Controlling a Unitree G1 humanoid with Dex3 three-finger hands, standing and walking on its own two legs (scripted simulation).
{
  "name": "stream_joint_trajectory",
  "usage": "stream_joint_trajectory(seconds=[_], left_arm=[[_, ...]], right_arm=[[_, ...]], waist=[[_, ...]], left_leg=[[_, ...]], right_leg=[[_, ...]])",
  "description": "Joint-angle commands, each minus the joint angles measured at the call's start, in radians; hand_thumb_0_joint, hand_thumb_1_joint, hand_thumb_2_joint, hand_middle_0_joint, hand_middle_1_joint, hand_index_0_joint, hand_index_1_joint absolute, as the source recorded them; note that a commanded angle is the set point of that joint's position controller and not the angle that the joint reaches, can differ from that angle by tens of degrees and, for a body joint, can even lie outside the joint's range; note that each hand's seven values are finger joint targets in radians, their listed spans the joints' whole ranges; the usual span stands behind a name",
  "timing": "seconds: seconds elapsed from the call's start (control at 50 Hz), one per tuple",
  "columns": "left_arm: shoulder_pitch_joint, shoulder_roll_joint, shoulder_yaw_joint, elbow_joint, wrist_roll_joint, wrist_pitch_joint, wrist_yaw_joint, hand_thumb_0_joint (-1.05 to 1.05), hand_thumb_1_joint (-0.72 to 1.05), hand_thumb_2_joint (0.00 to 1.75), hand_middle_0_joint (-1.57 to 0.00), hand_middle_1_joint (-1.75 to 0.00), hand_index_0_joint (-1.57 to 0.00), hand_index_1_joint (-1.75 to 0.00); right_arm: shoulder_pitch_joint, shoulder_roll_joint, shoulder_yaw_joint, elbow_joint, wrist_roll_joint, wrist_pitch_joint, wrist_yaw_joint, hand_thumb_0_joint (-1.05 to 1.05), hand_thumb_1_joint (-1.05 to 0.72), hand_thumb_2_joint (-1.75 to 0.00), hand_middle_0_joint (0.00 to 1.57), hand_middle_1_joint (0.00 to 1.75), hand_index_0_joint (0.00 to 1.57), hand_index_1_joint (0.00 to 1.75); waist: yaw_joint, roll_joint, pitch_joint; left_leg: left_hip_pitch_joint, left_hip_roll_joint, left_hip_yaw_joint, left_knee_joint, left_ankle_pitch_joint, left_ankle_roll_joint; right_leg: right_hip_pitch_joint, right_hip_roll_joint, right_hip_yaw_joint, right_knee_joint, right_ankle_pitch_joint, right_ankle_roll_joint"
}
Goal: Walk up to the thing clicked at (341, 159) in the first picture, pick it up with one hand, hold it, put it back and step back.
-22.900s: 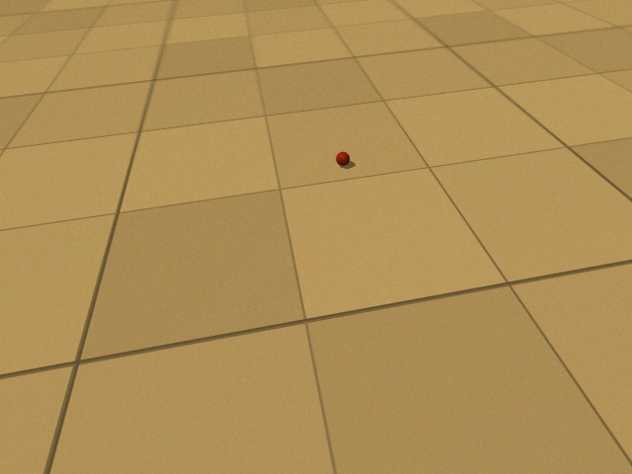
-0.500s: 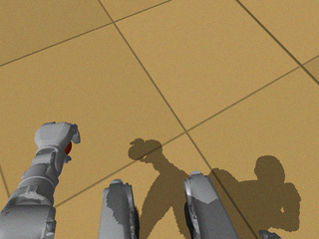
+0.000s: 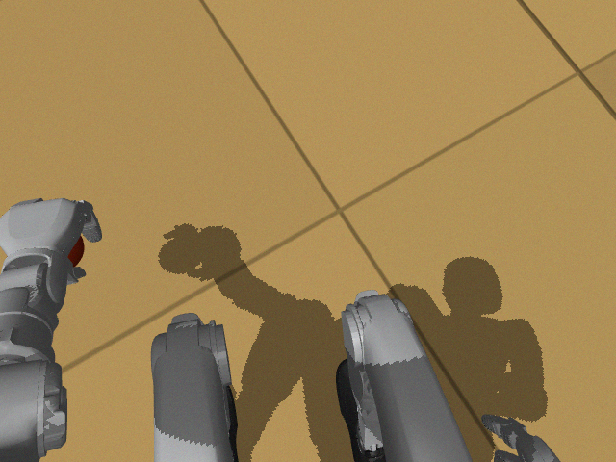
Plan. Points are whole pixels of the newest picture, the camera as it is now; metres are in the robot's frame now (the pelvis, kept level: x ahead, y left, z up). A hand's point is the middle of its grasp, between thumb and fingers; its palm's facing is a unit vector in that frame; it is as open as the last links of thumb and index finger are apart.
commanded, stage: crouch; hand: left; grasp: from above
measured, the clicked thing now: (52, 248) +0.43 +0.34 -0.19
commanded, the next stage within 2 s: lower in 0.44 s
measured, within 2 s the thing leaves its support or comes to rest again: rests again in 1.88 s
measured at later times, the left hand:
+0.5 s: hand (78, 259) +0.42 +0.32 -0.23, palm faces -0.44 -0.07 -0.89, open 7.9 cm
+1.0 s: hand (96, 266) +0.42 +0.32 -0.29, palm faces -0.45 -0.11 -0.89, open 7.4 cm
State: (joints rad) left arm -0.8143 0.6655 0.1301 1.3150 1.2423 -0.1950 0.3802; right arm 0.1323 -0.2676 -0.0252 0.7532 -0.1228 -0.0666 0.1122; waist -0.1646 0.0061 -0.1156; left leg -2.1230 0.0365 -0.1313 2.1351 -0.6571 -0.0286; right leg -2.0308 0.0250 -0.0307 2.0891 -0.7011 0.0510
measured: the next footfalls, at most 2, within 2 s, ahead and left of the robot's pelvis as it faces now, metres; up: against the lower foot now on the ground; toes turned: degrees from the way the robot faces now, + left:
none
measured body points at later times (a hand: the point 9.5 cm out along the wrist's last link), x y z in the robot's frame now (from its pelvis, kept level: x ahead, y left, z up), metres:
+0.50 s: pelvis -0.01 +0.00 -0.06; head +0.22 +0.07 +0.32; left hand +0.44 +0.32 -0.18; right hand +0.05 -0.27 -0.18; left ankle +0.08 +0.14 -0.38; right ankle +0.09 -0.13 -0.38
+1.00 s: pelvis -0.01 +0.00 -0.10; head +0.24 +0.08 +0.27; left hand +0.44 +0.32 -0.24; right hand +0.06 -0.28 -0.20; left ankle +0.08 +0.14 -0.38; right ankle +0.09 -0.13 -0.38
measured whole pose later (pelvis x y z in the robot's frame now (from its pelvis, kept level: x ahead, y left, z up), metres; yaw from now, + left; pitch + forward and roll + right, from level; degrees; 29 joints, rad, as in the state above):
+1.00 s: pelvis -0.01 +0.00 -0.10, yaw -4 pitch +31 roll -9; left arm -0.86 0.83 0.22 1.48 1.33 -0.32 0.47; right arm 0.08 -0.27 0.06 0.79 -0.19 -0.05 0.14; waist -0.22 -0.07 0.00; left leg -2.36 0.02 -0.20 2.46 -0.66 -0.04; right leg -2.25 0.06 -0.06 2.39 -0.70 0.06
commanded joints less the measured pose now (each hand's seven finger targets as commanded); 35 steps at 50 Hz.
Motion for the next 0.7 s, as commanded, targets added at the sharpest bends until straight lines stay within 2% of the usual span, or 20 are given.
stream_joint_trajectory(seconds=[0.0, 0.02, 0.04, 0.06, 0.1, 0.16, 0.18, 0.22, 0.24, 0.26, 0.28, 0.32, 0.36, 0.42, 0.46, 0.5, 0.52, 0.56, 0.6, 0.68], left_arm=[[-0.303, 0.323, 0.062, -0.170, -0.012, -0.021, 0.030, 0.00, 0.54, 0.79, -0.86, -0.85, -0.91, -0.80], [-0.290, 0.336, 0.069, -0.157, -0.008, -0.027, 0.028, 0.00, 0.56, 0.75, -0.85, -0.86, -0.91, -0.80], [-0.300, 0.323, 0.060, -0.171, -0.010, -0.036, 0.026, 0.00, 0.55, 0.74, -0.84, -0.87, -0.90, -0.80], [-0.295, 0.329, 0.057, -0.135, -0.001, -0.041, 0.025, 0.00, 0.51, 0.74, -0.83, -0.83, -0.89, -0.78], [-0.317, 0.365, 0.081, -0.149, 0.008, -0.057, 0.031, 0.00, 0.51, 0.71, -0.81, -0.85, -0.87, -0.78], [-0.308, 0.338, 0.066, -0.102, 0.013, -0.063, 0.041, 0.00, 0.50, 0.71, -0.80, -0.84, -0.86, -0.78], [-0.352, 0.362, 0.069, -0.130, 0.014, -0.069, 0.047, 0.00, 0.49, 0.70, -0.79, -0.83, -0.85, -0.77], [-0.349, 0.377, 0.078, -0.114, 0.025, -0.068, 0.058, 0.00, 0.46, 0.71, -0.78, -0.82, -0.83, -0.76], [-0.378, 0.379, 0.068, -0.132, 0.024, -0.072, 0.061, 0.00, 0.45, 0.70, -0.78, -0.80, -0.83, -0.75], [-0.352, 0.387, 0.084, -0.105, 0.036, -0.068, 0.066, 0.00, 0.46, 0.71, -0.79, -0.81, -0.84, -0.75], [-0.364, 0.388, 0.080, -0.116, 0.030, -0.067, 0.071, 0.00, 0.46, 0.71, -0.78, -0.81, -0.83, -0.75], [-0.388, 0.386, 0.075, -0.111, 0.033, -0.066, 0.077, 0.00, 0.46, 0.74, -0.80, -0.81, -0.84, -0.77], [-0.389, 0.396, 0.081, -0.100, 0.035, -0.063, 0.081, 0.00, 0.45, 0.72, -0.79, -0.80, -0.83, -0.75], [-0.395, 0.388, 0.067, -0.066, 0.032, -0.056, 0.085, 0.00, 0.42, 0.71, -0.78, -0.77, -0.81, -0.73], [-0.388, 0.376, 0.051, -0.042, 0.031, -0.052, 0.079, 0.00, 0.42, 0.70, -0.78, -0.77, -0.82, -0.73], [-0.379, 0.394, 0.064, -0.038, 0.026, -0.050, 0.074, 0.00, 0.45, 0.72, -0.81, -0.78, -0.84, -0.74], [-0.369, 0.376, 0.047, -0.032, 0.022, -0.048, 0.068, 0.00, 0.45, 0.74, -0.82, -0.79, -0.85, -0.75], [-0.370, 0.379, 0.057, -0.027, 0.019, -0.049, 0.067, 0.00, 0.47, 0.73, -0.85, -0.77, -0.88, -0.73], [-0.363, 0.357, 0.033, 0.017, 0.019, -0.052, 0.059, 0.00, 0.47, 0.71, -0.85, -0.77, -0.88, -0.73], [-0.347, 0.406, 0.063, 0.032, 0.014, -0.074, 0.059, 0.00, 0.50, 0.71, -0.86, -0.78, -0.90, -0.74]], right_arm=[[0.216, -0.216, -0.063, -0.007, -0.007, 0.000, -0.001, 0.00, -0.91, -0.90, 0.20, 0.30, 0.20, 0.30], [0.216, -0.200, -0.050, -0.007, -0.007, 0.002, 0.003, 0.00, -0.91, -0.90, 0.20, 0.30, 0.20, 0.30], [0.220, -0.214, -0.063, -0.003, -0.012, 0.005, 0.004, 0.00, -0.91, -0.90, 0.20, 0.30, 0.20, 0.30], [0.210, -0.223, -0.062, 0.000, -0.009, 0.007, 0.005, 0.00, -0.91, -0.90, 0.20, 0.30, 0.20, 0.30], [0.211, -0.221, -0.059, -0.001, -0.013, 0.010, 0.007, 0.00, -0.90, -0.90, 0.20, 0.30, 0.20, 0.30], [0.195, -0.225, -0.055, 0.001, -0.015, 0.012, 0.009, 0.00, -0.90, -0.90, 0.20, 0.30, 0.20, 0.30], [0.184, -0.226, -0.056, 0.000, -0.014, 0.011, 0.008, 0.00, -0.90, -0.90, 0.20, 0.30, 0.20, 0.30], [0.189, -0.227, -0.052, 0.006, -0.016, 0.012, 0.008, 0.00, -0.90, -0.90, 0.20, 0.30, 0.20, 0.30], [0.177, -0.226, -0.054, 0.008, -0.014, 0.013, 0.006, 0.00, -0.90, -0.90, 0.20, 0.30, 0.20, 0.30], [0.188, -0.230, -0.051, 0.011, -0.018, 0.013, 0.007, 0.00, -0.90, -0.90, 0.20, 0.30, 0.20, 0.30], [0.181, -0.228, -0.051, 0.010, -0.017, 0.013, 0.004, 0.00, -0.90, -0.90, 0.20, 0.30, 0.20, 0.30], [0.183, -0.229, -0.047, 0.016, -0.019, 0.011, 0.004, 0.00, -0.90, -0.90, 0.20, 0.30, 0.20, 0.30], [0.178, -0.232, -0.046, 0.017, -0.020, 0.011, 0.002, 0.00, -0.90, -0.90, 0.20, 0.30, 0.20, 0.30], [0.164, -0.233, -0.041, 0.021, -0.019, 0.008, -0.003, 0.00, -0.90, -0.90, 0.20, 0.30, 0.20, 0.30], [0.176, -0.232, -0.032, 0.025, -0.020, 0.005, 0.001, 0.00, -0.91, -0.90, 0.20, 0.30, 0.20, 0.30], [0.182, -0.236, -0.029, 0.025, -0.022, 0.003, 0.001, 0.00, -0.91, -0.90, 0.20, 0.30, 0.20, 0.30], [0.180, -0.231, -0.025, 0.024, -0.022, 0.004, 0.002, 0.00, -0.91, -0.90, 0.20, 0.30, 0.20, 0.30], [0.182, -0.241, -0.027, 0.027, -0.023, 0.003, 0.001, 0.00, -0.91, -0.90, 0.20, 0.30, 0.20, 0.30], [0.177, -0.237, -0.011, 0.027, -0.024, 0.003, 0.007, 0.00, -0.91, -0.90, 0.20, 0.30, 0.20, 0.30], [0.176, -0.238, 0.004, 0.023, -0.032, 0.005, 0.014, 0.00, -0.91, -0.90, 0.20, 0.30, 0.20, 0.30]], waist=[[-0.005, 0.193, -0.691], [0.001, 0.202, -0.682], [-0.005, 0.215, -0.691], [0.002, 0.212, -0.673], [0.003, 0.235, -0.674], [0.000, 0.243, -0.643], [0.002, 0.264, -0.652], [0.005, 0.280, -0.657], [0.005, 0.283, -0.670], [0.002, 0.279, -0.653], [0.005, 0.287, -0.655], [-0.008, 0.284, -0.662], [-0.006, 0.296, -0.647], [-0.010, 0.288, -0.616], [-0.018, 0.270, -0.602], [-0.018, 0.266, -0.616], [-0.014, 0.262, -0.617], [-0.022, 0.260, -0.617], [-0.033, 0.254, -0.589], [-0.028, 0.212, -0.574]], left_leg=[[0.525, -0.016, 0.098, -0.148, 0.227, 0.054], [0.523, -0.017, 0.098, -0.141, 0.222, 0.053], [0.518, -0.016, 0.101, -0.131, 0.228, 0.052], [0.497, -0.017, 0.097, -0.132, 0.190, 0.050], [0.481, -0.017, 0.097, -0.122, 0.172, 0.048], [0.475, -0.017, 0.094, -0.116, 0.123, 0.046], [0.473, -0.016, 0.092, -0.115, 0.105, 0.045], [0.479, -0.017, 0.093, -0.103, 0.111, 0.044], [0.464, -0.017, 0.096, -0.096, 0.102, 0.045], [0.471, -0.018, 0.092, -0.097, 0.100, 0.043], [0.467, -0.016, 0.095, -0.087, 0.100, 0.044], [0.458, -0.017, 0.093, -0.074, 0.106, 0.045], [0.450, -0.018, 0.086, -0.077, 0.093, 0.044], [0.429, -0.016, 0.081, -0.069, 0.060, 0.044], [0.403, -0.019, 0.091, -0.044, 0.079, 0.048], [0.399, -0.021, 0.091, -0.032, 0.101, 0.049], [0.405, -0.019, 0.090, -0.029, 0.115, 0.048], [0.418, -0.018, 0.080, -0.025, 0.126, 0.045], [0.397, -0.019, 0.076, -0.008, 0.143, 0.045], [0.323, -0.022, 0.090, 0.036, 0.157, 0.055]], right_leg=[[0.293, 0.021, -0.078, -0.204, 0.290, -0.070], [0.284, 0.019, -0.078, -0.195, 0.282, -0.072], [0.287, 0.022, -0.077, -0.189, 0.291, -0.071], [0.256, 0.025, -0.082, -0.175, 0.249, -0.075], [0.242, 0.026, -0.088, -0.159, 0.231, -0.078], [0.183, 0.028, -0.095, -0.140, 0.182, -0.082], [0.163, 0.031, -0.098, -0.128, 0.167, -0.086], [0.154, 0.029, -0.099, -0.111, 0.175, -0.087], [0.148, 0.034, -0.100, -0.103, 0.168, -0.089], [0.135, 0.029, -0.104, -0.097, 0.164, -0.087], [0.126, 0.031, -0.103, -0.095, 0.166, -0.087], [0.119, 0.032, -0.105, -0.079, 0.177, -0.087], [0.093, 0.029, -0.110, -0.063, 0.164, -0.088], [0.058, 0.030, -0.113, -0.057, 0.137, -0.089], [0.075, 0.031, -0.108, -0.062, 0.156, -0.086], [0.091, 0.030, -0.111, -0.046, 0.175, -0.084], [0.097, 0.032, -0.112, -0.044, 0.189, -0.084], [0.083, 0.030, -0.119, -0.029, 0.200, -0.081], [0.079, 0.033, -0.124, -0.016, 0.216, -0.081], [0.131, 0.039, -0.120, -0.014, 0.235, -0.073]])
